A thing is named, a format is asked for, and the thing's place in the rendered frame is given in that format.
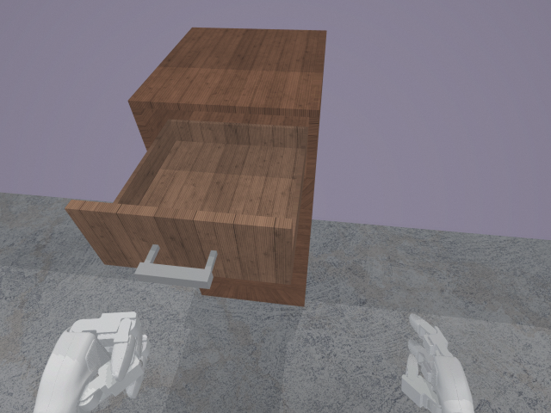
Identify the robot left hand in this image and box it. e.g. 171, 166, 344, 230
33, 311, 152, 413

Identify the cabinet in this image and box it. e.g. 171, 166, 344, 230
128, 28, 327, 307

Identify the handle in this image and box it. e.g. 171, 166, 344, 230
134, 244, 218, 289

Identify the drawer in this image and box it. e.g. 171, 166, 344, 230
65, 120, 308, 285

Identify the robot right hand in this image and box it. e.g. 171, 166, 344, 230
401, 313, 474, 413

